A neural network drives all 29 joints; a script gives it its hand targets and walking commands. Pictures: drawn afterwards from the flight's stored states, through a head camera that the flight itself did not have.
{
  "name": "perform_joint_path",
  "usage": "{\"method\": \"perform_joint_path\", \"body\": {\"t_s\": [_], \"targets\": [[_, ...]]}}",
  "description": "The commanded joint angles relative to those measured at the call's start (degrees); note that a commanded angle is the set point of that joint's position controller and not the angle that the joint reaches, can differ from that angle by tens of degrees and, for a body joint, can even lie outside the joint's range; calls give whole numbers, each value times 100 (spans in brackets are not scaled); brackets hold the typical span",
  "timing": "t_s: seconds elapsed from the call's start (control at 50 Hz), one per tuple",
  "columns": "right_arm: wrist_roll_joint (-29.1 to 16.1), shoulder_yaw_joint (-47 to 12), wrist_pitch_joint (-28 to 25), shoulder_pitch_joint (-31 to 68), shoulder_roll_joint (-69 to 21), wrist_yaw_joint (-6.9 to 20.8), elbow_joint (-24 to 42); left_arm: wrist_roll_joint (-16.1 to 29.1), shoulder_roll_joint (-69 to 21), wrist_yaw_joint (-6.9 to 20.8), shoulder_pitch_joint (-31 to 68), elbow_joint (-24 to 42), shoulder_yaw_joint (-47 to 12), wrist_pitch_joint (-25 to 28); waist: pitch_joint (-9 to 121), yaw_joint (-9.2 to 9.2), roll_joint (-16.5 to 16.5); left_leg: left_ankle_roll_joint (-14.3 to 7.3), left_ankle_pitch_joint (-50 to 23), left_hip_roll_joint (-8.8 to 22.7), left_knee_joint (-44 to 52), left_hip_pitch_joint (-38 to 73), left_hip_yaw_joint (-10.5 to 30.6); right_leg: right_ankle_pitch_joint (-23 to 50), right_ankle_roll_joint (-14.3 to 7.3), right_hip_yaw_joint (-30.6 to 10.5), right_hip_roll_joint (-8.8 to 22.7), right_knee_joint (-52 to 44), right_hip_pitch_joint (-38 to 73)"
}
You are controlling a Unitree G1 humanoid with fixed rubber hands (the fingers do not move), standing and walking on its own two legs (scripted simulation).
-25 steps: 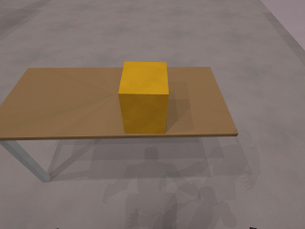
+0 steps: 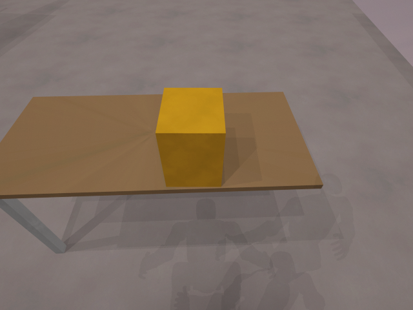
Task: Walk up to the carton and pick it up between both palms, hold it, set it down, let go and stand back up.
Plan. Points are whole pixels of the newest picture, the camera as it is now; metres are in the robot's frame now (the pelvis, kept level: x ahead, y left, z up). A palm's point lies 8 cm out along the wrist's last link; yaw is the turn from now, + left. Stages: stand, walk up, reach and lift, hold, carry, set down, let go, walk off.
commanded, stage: walk up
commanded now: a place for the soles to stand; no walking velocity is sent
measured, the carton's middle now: (193, 138) +0.63 +0.05 -0.08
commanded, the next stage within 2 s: none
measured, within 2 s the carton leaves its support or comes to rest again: neither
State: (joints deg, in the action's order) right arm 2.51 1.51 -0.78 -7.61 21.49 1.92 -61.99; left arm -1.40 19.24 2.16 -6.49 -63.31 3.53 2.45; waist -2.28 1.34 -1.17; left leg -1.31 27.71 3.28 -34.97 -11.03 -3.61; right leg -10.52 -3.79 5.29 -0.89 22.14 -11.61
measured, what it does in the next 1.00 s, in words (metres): walks ahead: left foot, then right foot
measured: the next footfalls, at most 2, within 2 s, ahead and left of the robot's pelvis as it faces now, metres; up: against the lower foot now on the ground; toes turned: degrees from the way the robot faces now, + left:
left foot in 0.14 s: +0.10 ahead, +0.15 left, +0.00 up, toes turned +5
right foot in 0.48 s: +0.27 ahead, -0.11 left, +0.00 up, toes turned -2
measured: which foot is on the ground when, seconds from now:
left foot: up 0.00-0.12, down 0.14-0.52, up 0.54-0.76, down 0.78-1.00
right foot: down 0.00-0.18, up 0.20-0.46, down 0.48-1.00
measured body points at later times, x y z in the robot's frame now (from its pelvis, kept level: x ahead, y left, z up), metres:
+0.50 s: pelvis +0.13 +0.02 -0.03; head +0.15 +0.01 +0.42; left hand +0.23 +0.34 -0.13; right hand +0.13 -0.33 -0.13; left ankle +0.06 +0.15 -0.74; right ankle +0.22 -0.12 -0.75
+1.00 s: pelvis +0.25 +0.03 -0.04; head +0.30 +0.03 +0.40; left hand +0.33 +0.34 -0.17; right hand +0.38 -0.28 -0.15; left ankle +0.29 +0.15 -0.74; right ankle +0.23 -0.10 -0.74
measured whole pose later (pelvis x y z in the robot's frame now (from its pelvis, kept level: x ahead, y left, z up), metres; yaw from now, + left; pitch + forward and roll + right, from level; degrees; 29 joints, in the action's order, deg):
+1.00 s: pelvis +0.25 +0.03 -0.04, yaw -1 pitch -1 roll +0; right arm -0.3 1.0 -0.9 -4.8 22.4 0.1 -51.7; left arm 0.0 22.3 -1.0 -7.8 -56.3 1.4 1.8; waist -7.5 0.9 0.1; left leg 0.0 21.2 3.1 -47.9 -25.4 -3.1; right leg -25.5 0.4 1.1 1.5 47.3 -19.4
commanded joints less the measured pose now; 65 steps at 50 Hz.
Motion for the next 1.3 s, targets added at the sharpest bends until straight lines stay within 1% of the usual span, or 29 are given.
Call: {"method": "perform_joint_path", "body": {"t_s": [0.0,0.06,0.12,0.14,0.16,0.18,0.22,0.24,0.36,0.4,0.44,0.46,0.48,0.5,0.52,0.56,0.64,0.7,0.74,0.76,0.78,0.8,0.82,0.9,0.92,0.96,1.02,1.24,1.28], "targets": [[-6,435,-168,159,1296,63,745,-53,1892,-101,-356,415,475,104,-184,286,654,29,-11,336,-1087,-2252,623,-2825,-1112,-2654,2134,-1511,1002],[-90,553,-226,-185,1341,121,822,-85,2015,-32,108,820,529,134,103,13,788,35,-269,497,-311,-1152,541,-2325,-942,-2012,2099,-1184,342],[10,736,-260,-1546,1403,73,530,-106,1719,44,552,1047,403,15,100,-769,257,-1,-1033,-113,452,1511,-165,-2900,-411,-750,1160,12,-2034],[53,867,-233,-2156,1781,34,398,-117,1402,51,540,1242,332,-28,242,-1070,-544,-92,-199,156,522,2318,424,-3463,-116,-273,613,1322,-3191],[162,879,-218,-2225,2178,-16,540,-60,1101,23,536,1341,231,-87,-268,-1007,-2023,-797,3354,1745,2620,1378,3523,-2987,257,84,-394,3515,-3751],[-44,887,-266,-1449,2357,-35,873,-96,1511,-9,445,1341,253,-92,-1014,-766,-1275,-1324,3909,2476,3365,195,4613,-2292,252,-1098,19,4158,-3678],[-178,753,-329,-820,2104,-70,1135,41,1844,28,-83,1107,341,5,-963,-245,-184,-1265,1919,1979,2669,88,3192,-1502,323,-1284,348,4024,-3090],[-175,713,-372,-711,1996,-73,1319,42,1812,50,-390,1021,316,25,-591,-166,-444,-1167,1464,1700,2449,231,2409,-1297,363,-1156,524,3675,-2773],[-143,654,-414,-818,2025,-31,1456,45,1660,203,-290,1138,344,62,-883,-127,-1034,-1155,474,1508,2413,-855,1374,-552,323,-626,781,2264,-1597],[-163,581,-407,-834,1929,10,1501,2,1578,216,-228,1201,365,166,-748,-157,-497,-1069,-652,1366,1961,-893,1104,-585,277,-281,497,1630,-985],[-168,588,-354,-792,1923,38,1662,32,1592,141,-870,1089,387,223,13,148,-503,-987,-1887,1151,774,-803,573,-258,245,10,340,1048,236],[-166,468,-339,-914,1633,19,1634,-12,1794,60,-1492,925,528,275,469,390,242,-793,-2469,855,-453,-1050,275,-386,196,26,91,929,1259],[-215,340,-335,-1178,1243,7,1684,-21,2111,-37,-2121,912,642,327,772,684,1410,-443,-2182,210,-2302,-1748,-215,-1048,-77,-1081,843,329,2025],[-248,287,-301,-1186,1224,11,1898,23,2784,-86,-2163,1044,785,354,952,645,2199,-131,362,-653,-3355,-3129,144,-1316,-866,-4417,2626,-688,2344],[-211,420,-224,-870,1802,-86,1787,112,2852,-71,-1683,1211,720,281,574,515,978,-34,545,-170,-3669,-2833,967,-1885,-1428,-4756,2851,-817,1323],[-254,451,-234,-1124,1680,-112,1640,186,2272,-157,-1062,1478,579,273,-75,159,429,-27,-34,166,-3437,-3013,1081,-622,-1248,-3085,2394,-294,947],[-199,466,-211,-1217,1353,-54,1508,60,2085,-188,-862,1562,468,324,-75,-69,959,90,-82,283,-1986,-1735,461,1515,-1152,-1593,2084,169,-519],[-292,393,-173,-1467,1085,-72,1290,122,1880,-247,-168,1680,226,305,192,-388,1251,56,-1507,151,-900,-299,61,3132,-772,-922,1795,905,-1231],[-138,512,-185,-1450,1497,-142,1202,167,1707,-259,29,1747,123,175,460,-523,697,-94,-1975,-27,-268,557,205,1492,-240,-694,1496,1955,-1735],[-94,564,-212,-1368,1786,-198,1306,215,1438,-256,-373,1681,49,106,562,-441,-581,-384,-2634,769,476,483,1323,245,114,-154,901,2851,-1988],[-158,550,-206,-776,2074,-173,1523,244,1465,-346,-444,1605,61,-9,608,-424,-1178,-1171,-2506,2030,1477,-216,3250,-1957,330,-120,181,3649,-1831],[-238,536,-203,-504,2022,-176,1562,191,1747,-399,-362,1503,131,-104,636,-314,-722,-1552,-1831,2104,1518,-481,3656,-2864,317,-650,357,3832,-1455],[-215,507,-204,-237,1812,-217,1540,216,1672,-385,-353,1410,131,-137,597,-208,-379,-1347,-1719,1753,1103,-411,2742,-2749,278,-818,470,3738,-1544],[-233,389,-158,207,1675,-288,1419,201,1564,-398,-862,856,81,-16,739,120,-1021,-855,-3760,1301,145,-627,1660,-1304,166,-542,459,1850,-630],[-279,341,-156,267,1557,-280,1424,180,1686,-403,-915,822,73,48,1078,150,-657,-594,-3978,1115,-326,-642,1296,250,105,-934,656,1483,-233],[-373,278,-68,273,1360,-272,1370,70,2149,-395,-110,1004,174,120,933,-180,299,-109,-2649,343,-734,-498,547,1398,-414,-2024,1380,1101,-671],[-313,303,-104,488,1401,-266,1030,170,1810,-377,135,767,16,74,788,-217,243,-235,-3355,583,-309,2,703,1640,0,-1152,890,1389,-692],[-303,138,-72,870,1272,-180,376,170,1611,-353,484,381,-79,35,892,-157,76,-159,-2998,657,559,469,493,1546,150,-1168,906,569,-131],[-326,90,-45,958,1195,-189,245,148,1651,-332,581,283,-77,31,622,-145,477,-125,-3008,595,704,438,442,1634,219,-1082,822,348,-155]]}}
